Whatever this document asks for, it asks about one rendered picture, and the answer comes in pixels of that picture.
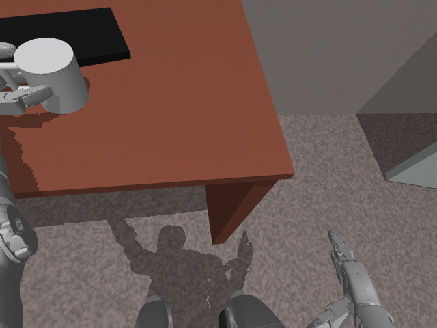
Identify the right robot hand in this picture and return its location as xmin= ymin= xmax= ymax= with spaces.
xmin=307 ymin=230 xmax=381 ymax=328

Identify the left robot hand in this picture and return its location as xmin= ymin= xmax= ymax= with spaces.
xmin=0 ymin=42 xmax=53 ymax=115

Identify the left robot arm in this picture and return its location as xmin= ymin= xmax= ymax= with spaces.
xmin=0 ymin=140 xmax=38 ymax=328

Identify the right robot arm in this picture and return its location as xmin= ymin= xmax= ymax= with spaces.
xmin=354 ymin=305 xmax=399 ymax=328

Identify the desk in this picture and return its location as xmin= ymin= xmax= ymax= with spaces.
xmin=0 ymin=0 xmax=295 ymax=245

